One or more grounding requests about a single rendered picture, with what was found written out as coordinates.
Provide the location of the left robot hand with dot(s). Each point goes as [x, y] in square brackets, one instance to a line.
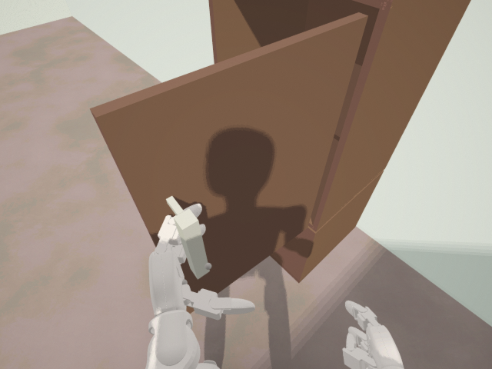
[166, 276]

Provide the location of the cupboard door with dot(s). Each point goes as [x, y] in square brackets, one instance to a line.
[247, 138]

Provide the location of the handle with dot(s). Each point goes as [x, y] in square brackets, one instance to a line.
[190, 233]

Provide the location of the right robot hand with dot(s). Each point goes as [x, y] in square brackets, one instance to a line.
[377, 347]

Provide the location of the robot left forearm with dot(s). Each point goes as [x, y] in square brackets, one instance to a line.
[174, 345]

